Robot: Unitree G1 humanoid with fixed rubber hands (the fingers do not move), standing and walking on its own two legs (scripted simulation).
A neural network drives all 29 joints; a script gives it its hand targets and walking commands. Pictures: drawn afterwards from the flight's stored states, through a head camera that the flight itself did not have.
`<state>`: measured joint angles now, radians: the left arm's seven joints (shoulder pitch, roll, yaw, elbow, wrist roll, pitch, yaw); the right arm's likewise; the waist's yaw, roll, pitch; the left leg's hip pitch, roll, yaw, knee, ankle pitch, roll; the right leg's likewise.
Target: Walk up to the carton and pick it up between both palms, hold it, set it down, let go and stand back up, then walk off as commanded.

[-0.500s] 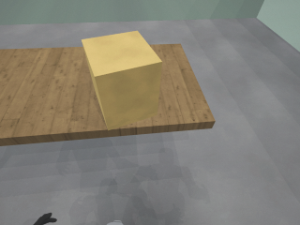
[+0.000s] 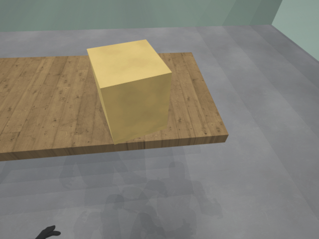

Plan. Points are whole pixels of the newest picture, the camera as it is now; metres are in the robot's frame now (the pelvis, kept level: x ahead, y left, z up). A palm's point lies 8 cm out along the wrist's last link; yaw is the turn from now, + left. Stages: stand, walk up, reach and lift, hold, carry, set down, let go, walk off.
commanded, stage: walk up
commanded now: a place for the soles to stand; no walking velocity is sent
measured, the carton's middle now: (130, 92) +0.58 +0.12 +0.04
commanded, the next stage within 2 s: none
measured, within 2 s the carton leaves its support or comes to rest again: neither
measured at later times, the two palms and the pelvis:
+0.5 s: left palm out of the picture +0.09 +0.38 -0.11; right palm out of the picture +0.12 -0.25 -0.09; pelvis +0.04 +0.07 -0.01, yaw +1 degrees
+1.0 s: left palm (22, 220) +0.20 +0.37 -0.10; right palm out of the picture +0.16 -0.25 -0.09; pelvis +0.13 +0.07 +0.01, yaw -1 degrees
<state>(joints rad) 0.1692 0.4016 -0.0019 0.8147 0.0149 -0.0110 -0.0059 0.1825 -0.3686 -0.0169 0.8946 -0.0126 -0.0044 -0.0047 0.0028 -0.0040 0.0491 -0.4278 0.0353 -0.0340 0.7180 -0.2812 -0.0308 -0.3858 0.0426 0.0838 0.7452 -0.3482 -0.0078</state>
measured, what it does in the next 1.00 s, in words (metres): walks ahead: right foot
